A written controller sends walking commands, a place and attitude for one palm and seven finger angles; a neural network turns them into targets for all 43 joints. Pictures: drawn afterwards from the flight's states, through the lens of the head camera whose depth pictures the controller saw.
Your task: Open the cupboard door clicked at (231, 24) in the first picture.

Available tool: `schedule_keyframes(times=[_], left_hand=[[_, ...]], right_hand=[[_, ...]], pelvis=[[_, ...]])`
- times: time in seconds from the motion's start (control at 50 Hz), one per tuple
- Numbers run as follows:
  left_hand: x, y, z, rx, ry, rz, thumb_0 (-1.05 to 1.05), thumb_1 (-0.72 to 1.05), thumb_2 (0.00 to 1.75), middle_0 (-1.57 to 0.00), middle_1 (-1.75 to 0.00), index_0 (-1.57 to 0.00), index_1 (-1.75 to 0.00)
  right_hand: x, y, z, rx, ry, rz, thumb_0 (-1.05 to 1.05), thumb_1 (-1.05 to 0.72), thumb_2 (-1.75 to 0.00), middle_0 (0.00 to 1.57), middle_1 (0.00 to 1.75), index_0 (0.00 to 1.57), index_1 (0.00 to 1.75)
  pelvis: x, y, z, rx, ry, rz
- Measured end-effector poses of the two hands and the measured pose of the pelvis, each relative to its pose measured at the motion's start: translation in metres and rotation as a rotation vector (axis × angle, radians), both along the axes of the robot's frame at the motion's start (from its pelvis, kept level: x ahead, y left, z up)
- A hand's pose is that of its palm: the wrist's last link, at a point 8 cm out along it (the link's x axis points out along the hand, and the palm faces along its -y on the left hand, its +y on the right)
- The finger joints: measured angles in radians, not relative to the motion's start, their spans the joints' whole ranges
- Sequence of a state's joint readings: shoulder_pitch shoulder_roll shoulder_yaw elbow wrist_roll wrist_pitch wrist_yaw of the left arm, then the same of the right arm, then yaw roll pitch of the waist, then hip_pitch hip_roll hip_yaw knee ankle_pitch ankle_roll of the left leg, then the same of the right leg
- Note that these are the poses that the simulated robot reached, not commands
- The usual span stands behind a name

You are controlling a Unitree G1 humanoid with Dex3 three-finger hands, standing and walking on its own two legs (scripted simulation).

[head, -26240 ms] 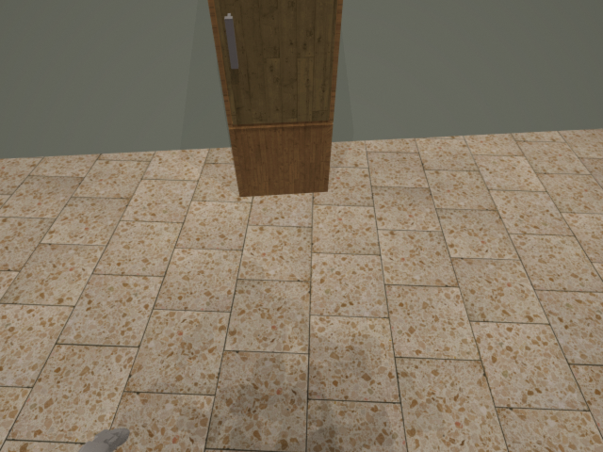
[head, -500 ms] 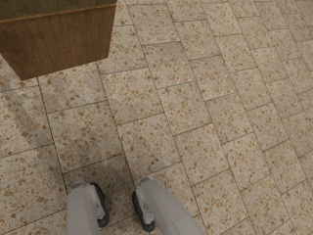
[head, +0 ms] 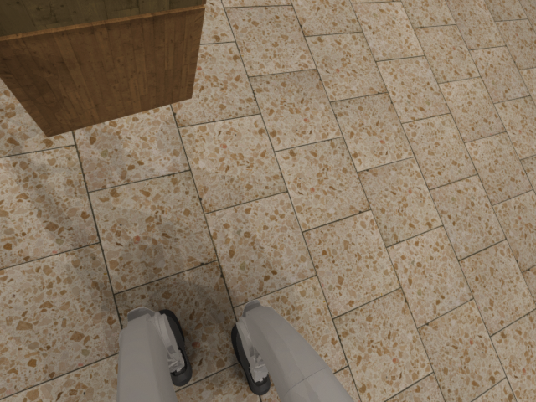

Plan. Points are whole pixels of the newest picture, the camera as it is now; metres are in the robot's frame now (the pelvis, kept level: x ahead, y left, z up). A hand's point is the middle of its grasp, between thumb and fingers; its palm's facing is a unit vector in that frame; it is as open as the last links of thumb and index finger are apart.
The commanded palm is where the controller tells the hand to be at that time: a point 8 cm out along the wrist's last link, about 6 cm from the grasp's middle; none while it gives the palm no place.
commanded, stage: move the hooked fingers beside the handle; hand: left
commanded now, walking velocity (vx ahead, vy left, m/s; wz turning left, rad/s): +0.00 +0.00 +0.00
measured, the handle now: out of the picture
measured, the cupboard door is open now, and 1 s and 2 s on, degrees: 0 0 0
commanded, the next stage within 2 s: none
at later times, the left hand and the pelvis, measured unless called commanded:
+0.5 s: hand out of the picture +0.64 +0.31 +0.12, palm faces +0.24 -0.97 +0.03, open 14.0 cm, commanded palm +0.69 +0.28 +0.11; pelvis +0.01 +0.00 +0.00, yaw +0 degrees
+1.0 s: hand out of the picture +0.63 +0.31 +0.12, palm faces +0.25 -0.97 +0.02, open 14.0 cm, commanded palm +0.69 +0.28 +0.11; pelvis +0.00 +0.00 +0.00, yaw +0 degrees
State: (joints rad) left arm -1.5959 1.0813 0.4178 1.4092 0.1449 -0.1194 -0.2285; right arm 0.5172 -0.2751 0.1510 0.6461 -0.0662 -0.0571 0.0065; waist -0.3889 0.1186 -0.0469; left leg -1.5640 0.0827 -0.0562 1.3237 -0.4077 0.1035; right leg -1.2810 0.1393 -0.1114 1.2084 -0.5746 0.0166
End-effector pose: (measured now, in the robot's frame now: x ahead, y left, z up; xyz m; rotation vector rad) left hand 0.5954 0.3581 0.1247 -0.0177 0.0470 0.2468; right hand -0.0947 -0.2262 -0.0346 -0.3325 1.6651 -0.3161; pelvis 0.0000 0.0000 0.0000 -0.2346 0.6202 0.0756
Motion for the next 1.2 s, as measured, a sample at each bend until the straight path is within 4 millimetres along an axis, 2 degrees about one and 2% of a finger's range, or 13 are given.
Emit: schedule_keyframes(times=[0.26,0.42,0.54,0.74,0.94,1.2], left_hand=[[0.004,0.003,-0.015,-0.005,0.025,0.003,-0.01,-0.50,0.30,-0.30,-1.20,-0.30,-1.20],[0.008,0.006,-0.005,-0.007,-0.007,0.000,-0.01,-0.50,0.30,-0.30,-1.20,-0.30,-1.20],[0.010,0.003,-0.008,-0.031,0.036,-0.007,-0.01,-0.50,0.30,-0.30,-1.20,-0.30,-1.20],[0.010,0.004,0.004,-0.015,-0.014,0.010,-0.01,-0.50,0.30,-0.30,-1.20,-0.30,-1.20],[0.003,0.003,-0.007,-0.011,0.036,0.000,-0.01,-0.50,0.30,-0.30,-1.20,-0.30,-1.20],[-0.001,0.007,-0.007,-0.008,0.016,0.004,-0.01,-0.50,0.30,-0.30,-1.20,-0.30,-1.20]], right_hand=[[0.008,-0.003,0.000,-0.016,-0.002,0.011,0.00,-0.90,-0.90,0.21,0.30,0.20,0.30],[0.010,0.003,0.001,-0.003,0.021,-0.004,0.00,-0.90,-0.90,0.21,0.30,0.20,0.30],[0.011,0.005,0.004,0.001,0.016,0.001,0.00,-0.90,-0.90,0.21,0.30,0.20,0.30],[0.002,0.009,0.006,0.006,0.028,-0.020,-0.01,-0.90,-0.90,0.21,0.30,0.20,0.30],[-0.004,0.009,0.004,0.010,0.024,-0.012,0.00,-0.90,-0.90,0.21,0.30,0.20,0.30],[-0.001,0.005,0.002,-0.007,0.008,0.000,0.00,-0.90,-0.90,0.21,0.30,0.20,0.30]], pelvis=[[0.005,0.001,-0.002,-0.001,0.009,-0.006],[0.008,0.002,0.001,-0.003,0.013,0.001],[0.010,0.002,0.004,-0.003,0.011,0.004],[0.009,0.003,0.004,-0.007,0.000,0.002],[0.003,0.003,0.001,-0.006,-0.002,0.002],[-0.001,0.005,0.000,-0.006,0.000,0.000]])
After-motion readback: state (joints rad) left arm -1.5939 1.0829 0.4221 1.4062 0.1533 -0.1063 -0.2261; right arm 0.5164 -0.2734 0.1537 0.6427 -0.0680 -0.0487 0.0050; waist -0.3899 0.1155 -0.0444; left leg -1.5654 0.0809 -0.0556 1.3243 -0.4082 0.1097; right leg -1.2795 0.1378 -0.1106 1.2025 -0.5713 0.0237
